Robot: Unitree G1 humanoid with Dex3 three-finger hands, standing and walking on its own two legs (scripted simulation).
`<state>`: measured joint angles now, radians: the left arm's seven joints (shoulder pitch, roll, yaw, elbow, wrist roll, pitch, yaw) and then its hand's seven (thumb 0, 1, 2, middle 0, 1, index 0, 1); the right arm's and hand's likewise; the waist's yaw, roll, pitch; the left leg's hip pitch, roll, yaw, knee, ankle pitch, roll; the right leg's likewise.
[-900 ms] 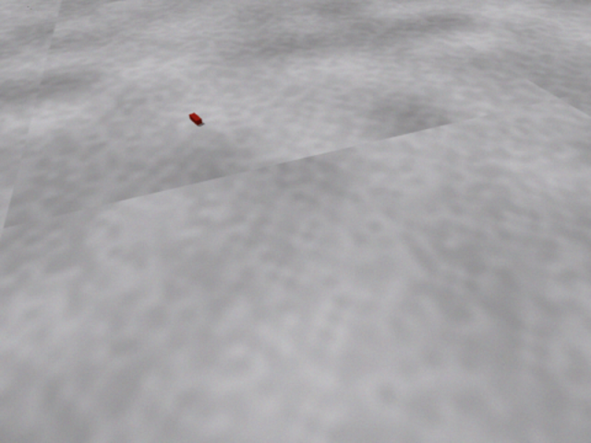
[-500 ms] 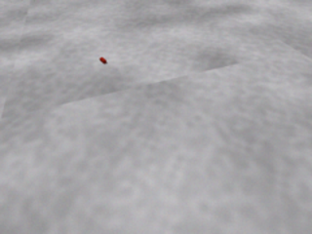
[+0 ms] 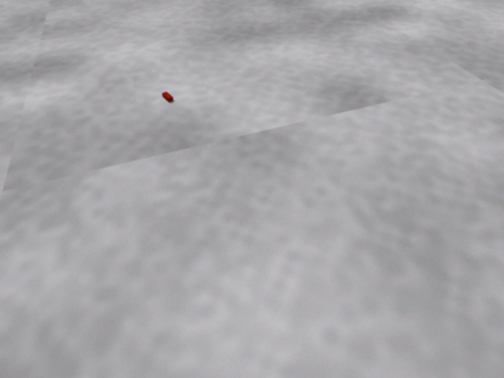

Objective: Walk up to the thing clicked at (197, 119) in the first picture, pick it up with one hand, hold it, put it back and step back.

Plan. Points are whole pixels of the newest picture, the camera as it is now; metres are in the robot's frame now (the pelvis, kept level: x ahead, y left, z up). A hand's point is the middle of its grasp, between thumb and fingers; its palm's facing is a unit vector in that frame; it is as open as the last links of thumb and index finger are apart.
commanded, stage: stand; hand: left
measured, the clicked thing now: (167, 96) +2.10 +0.64 -0.77
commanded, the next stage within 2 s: walk up in 0.22 s
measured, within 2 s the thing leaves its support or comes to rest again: neither
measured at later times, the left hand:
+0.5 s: hand out of the picture +0.11 +0.36 -0.14, palm faces -0.15 -0.88 -0.46, open 7.4 cm
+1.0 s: hand (109, 216) +0.52 +0.37 -0.13, palm faces -0.43 -0.77 -0.48, open 7.4 cm
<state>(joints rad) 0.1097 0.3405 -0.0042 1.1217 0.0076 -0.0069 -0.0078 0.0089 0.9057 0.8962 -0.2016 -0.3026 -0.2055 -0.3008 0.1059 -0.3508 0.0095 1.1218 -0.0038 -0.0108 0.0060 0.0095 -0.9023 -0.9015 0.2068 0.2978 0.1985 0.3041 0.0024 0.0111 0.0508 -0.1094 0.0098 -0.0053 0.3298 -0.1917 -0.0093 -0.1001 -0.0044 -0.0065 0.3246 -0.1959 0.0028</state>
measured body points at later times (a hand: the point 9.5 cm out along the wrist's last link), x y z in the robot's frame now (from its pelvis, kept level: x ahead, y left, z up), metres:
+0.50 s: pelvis +0.05 +0.07 -0.01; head +0.07 +0.04 +0.44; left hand +0.11 +0.40 -0.11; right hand +0.15 -0.29 -0.11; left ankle +0.11 +0.22 -0.72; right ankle -0.01 -0.12 -0.75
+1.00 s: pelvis +0.27 +0.16 -0.03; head +0.27 +0.13 +0.42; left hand +0.54 +0.41 -0.10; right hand +0.13 -0.13 -0.16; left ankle +0.18 +0.25 -0.75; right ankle +0.32 +0.04 -0.75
